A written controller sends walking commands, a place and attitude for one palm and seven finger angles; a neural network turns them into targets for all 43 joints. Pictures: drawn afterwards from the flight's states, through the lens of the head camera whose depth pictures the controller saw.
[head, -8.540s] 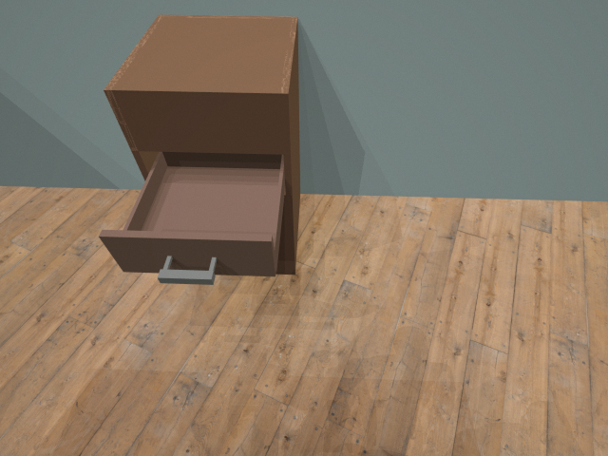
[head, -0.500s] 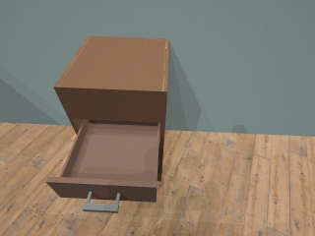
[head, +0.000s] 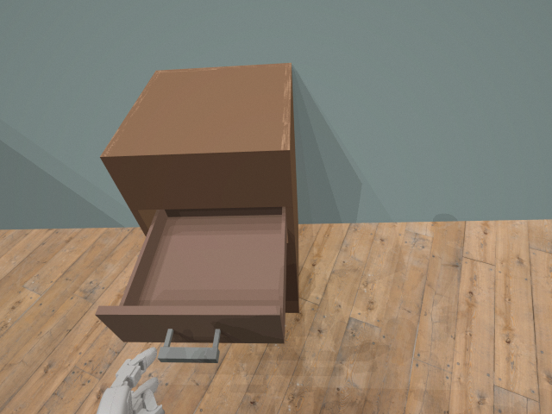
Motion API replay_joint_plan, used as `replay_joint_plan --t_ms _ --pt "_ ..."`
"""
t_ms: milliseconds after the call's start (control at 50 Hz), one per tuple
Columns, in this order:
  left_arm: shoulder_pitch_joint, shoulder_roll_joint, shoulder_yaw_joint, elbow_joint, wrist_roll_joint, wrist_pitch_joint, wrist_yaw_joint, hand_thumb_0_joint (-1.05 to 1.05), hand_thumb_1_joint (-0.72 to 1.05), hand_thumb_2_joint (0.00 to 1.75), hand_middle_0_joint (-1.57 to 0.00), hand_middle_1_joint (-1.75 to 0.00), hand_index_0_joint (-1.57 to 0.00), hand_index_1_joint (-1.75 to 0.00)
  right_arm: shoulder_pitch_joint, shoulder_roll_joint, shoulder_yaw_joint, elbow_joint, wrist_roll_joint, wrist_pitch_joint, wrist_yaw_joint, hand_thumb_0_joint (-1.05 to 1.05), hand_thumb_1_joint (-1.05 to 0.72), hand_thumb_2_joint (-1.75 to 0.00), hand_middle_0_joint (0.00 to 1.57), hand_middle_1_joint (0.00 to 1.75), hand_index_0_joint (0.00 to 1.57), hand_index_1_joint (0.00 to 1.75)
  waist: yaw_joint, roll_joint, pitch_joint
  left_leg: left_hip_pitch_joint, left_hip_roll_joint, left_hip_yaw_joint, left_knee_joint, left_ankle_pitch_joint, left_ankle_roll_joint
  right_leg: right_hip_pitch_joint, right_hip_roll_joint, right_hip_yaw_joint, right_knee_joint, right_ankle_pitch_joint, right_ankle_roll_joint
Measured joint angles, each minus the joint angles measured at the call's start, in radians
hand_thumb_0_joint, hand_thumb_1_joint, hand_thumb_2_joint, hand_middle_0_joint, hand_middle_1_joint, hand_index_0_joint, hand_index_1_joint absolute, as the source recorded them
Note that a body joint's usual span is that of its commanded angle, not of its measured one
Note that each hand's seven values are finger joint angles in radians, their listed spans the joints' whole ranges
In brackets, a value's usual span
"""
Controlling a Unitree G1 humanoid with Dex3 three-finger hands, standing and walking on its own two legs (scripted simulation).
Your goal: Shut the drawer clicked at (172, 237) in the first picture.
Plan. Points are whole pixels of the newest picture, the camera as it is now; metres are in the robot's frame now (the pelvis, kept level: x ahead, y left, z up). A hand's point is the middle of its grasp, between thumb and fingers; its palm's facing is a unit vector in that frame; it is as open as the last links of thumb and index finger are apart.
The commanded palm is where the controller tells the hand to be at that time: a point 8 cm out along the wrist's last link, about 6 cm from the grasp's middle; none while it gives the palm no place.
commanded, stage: raise the hand and make a fist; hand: left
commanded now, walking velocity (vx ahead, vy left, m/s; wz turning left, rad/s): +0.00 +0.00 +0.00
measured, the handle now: (191, 344) +0.32 +0.21 -0.23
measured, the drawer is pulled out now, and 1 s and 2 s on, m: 0.29 0.29 0.29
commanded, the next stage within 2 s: bring the fist close to the handle in 1.70 s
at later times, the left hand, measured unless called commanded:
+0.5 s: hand out of the picture +0.15 +0.15 -0.07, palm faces -0.04 -1.00 -0.04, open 4.5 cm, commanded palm +0.12 +0.21 -0.09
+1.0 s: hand out of the picture +0.15 +0.17 -0.13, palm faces -0.07 -1.00 +0.00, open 3.1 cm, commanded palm +0.12 +0.23 -0.12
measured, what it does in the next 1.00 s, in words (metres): lowers itself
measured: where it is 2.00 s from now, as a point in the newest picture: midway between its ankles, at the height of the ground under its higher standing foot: outside the picture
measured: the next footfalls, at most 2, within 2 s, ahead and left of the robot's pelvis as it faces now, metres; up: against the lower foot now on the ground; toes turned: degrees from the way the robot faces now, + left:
none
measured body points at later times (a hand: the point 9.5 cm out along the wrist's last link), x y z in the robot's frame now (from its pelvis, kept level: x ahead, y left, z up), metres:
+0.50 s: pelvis -0.04 -0.01 -0.13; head +0.05 -0.01 +0.31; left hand +0.15 +0.21 -0.07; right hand +0.21 -0.19 -0.20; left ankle +0.01 +0.11 -0.73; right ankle +0.02 -0.08 -0.73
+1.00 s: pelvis -0.04 +0.02 -0.15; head +0.07 +0.05 +0.29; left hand +0.15 +0.22 -0.13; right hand +0.18 -0.22 -0.21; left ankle +0.01 +0.11 -0.73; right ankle +0.02 -0.08 -0.73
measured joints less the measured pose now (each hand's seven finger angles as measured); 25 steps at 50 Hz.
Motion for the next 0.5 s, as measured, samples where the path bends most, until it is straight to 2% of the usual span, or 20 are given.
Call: replay_joint_plan --t_ms 40,100,160,200,280,320,360,440,480,500 --pt "-0.080 -0.019 0.005 -0.024 -0.007 -0.115 -0.046 0.06 0.97 0.90 -0.28 -0.40 -0.28 -0.40 -0.051 -0.019 -0.020 -0.065 -0.014 -0.027 0.006 0.02 -0.92 -0.89 0.20 0.30 0.20 0.30 -0.008 -0.014 -0.032 -0.113 -0.003 -0.001 0.094 -0.028 -0.003 -0.114 -0.004 0.007 0.099 -0.033 0.002" --pt "-0.152 -0.070 0.026 -0.048 -0.029 -0.293 -0.165 0.04 0.95 0.90 -0.33 -0.45 -0.33 -0.45 -0.117 -0.016 -0.051 -0.158 -0.026 -0.044 0.039 0.02 -0.91 -0.89 0.20 0.30 0.20 0.30 0.003 -0.081 -0.077 -0.269 0.004 0.015 0.232 -0.081 -0.009 -0.286 -0.003 0.027 0.249 -0.075 -0.019" --pt "-0.128 -0.114 0.048 -0.063 -0.021 -0.463 -0.287 0.02 0.93 0.89 -0.39 -0.51 -0.39 -0.51 -0.168 -0.005 -0.077 -0.242 -0.031 -0.034 0.080 0.01 -0.91 -0.89 0.20 0.30 0.20 0.30 0.006 -0.140 -0.116 -0.408 0.017 0.019 0.376 -0.139 -0.019 -0.426 0.002 0.030 0.387 -0.129 -0.034" --pt "-0.082 -0.112 0.061 -0.067 0.007 -0.526 -0.319 0.02 0.92 0.89 -0.43 -0.55 -0.43 -0.56 -0.196 0.004 -0.096 -0.290 -0.031 -0.004 0.096 0.01 -0.91 -0.90 0.19 0.30 0.20 0.30 0.017 -0.166 -0.130 -0.484 0.022 0.013 0.466 -0.179 -0.022 -0.501 0.003 0.026 0.473 -0.166 -0.043" --pt "0.030 -0.057 0.073 -0.107 0.030 -0.507 -0.311 0.02 0.91 0.89 -0.51 -0.64 -0.51 -0.64 -0.239 0.019 -0.102 -0.370 -0.027 0.057 0.102 0.01 -0.90 -0.90 0.19 0.30 0.20 0.30 0.049 -0.172 -0.120 -0.603 0.024 -0.011 0.609 -0.234 -0.029 -0.604 -0.003 0.000 0.599 -0.221 -0.055" --pt "0.081 -0.028 0.090 -0.149 0.018 -0.499 -0.299 0.02 0.91 0.89 -0.55 -0.68 -0.56 -0.68 -0.255 0.032 -0.090 -0.385 -0.030 0.066 0.097 0.01 -0.90 -0.90 0.19 0.30 0.20 0.30 0.066 -0.153 -0.119 -0.658 0.026 -0.028 0.664 -0.252 -0.029 -0.648 -0.004 -0.017 0.640 -0.237 -0.057" --pt "0.112 -0.009 0.110 -0.204 -0.009 -0.515 -0.295 0.02 0.90 0.89 -0.59 -0.72 -0.59 -0.73 -0.266 0.048 -0.070 -0.385 -0.034 0.063 0.088 0.01 -0.90 -0.90 0.19 0.30 0.20 0.30 0.082 -0.126 -0.120 -0.710 0.029 -0.047 0.710 -0.265 -0.029 -0.686 -0.003 -0.037 0.669 -0.245 -0.058" --pt "0.077 -0.003 0.114 -0.308 -0.070 -0.575 -0.342 0.03 0.91 0.90 -0.67 -0.81 -0.67 -0.81 -0.269 0.080 -0.014 -0.346 -0.040 0.028 0.073 0.01 -0.90 -0.90 0.20 0.30 0.20 0.30 0.101 -0.069 -0.121 -0.802 0.031 -0.074 0.783 -0.278 -0.023 -0.756 -0.005 -0.065 0.714 -0.251 -0.056" --pt "0.022 -0.012 0.099 -0.324 -0.083 -0.570 -0.390 0.02 0.91 0.90 -0.71 -0.85 -0.71 -0.86 -0.261 0.098 0.013 -0.324 -0.035 0.021 0.068 0.01 -0.90 -0.89 0.20 0.30 0.20 0.30 0.098 -0.053 -0.120 -0.838 0.032 -0.075 0.807 -0.281 -0.019 -0.790 -0.006 -0.067 0.733 -0.251 -0.053" --pt "-0.008 -0.017 0.090 -0.319 -0.084 -0.548 -0.414 0.02 0.91 0.90 -0.72 -0.87 -0.73 -0.88 -0.253 0.107 0.023 -0.315 -0.030 0.023 0.066 0.01 -0.90 -0.89 0.20 0.30 0.20 0.30 0.094 -0.048 -0.119 -0.852 0.032 -0.072 0.816 -0.281 -0.017 -0.805 -0.006 -0.065 0.741 -0.250 -0.051"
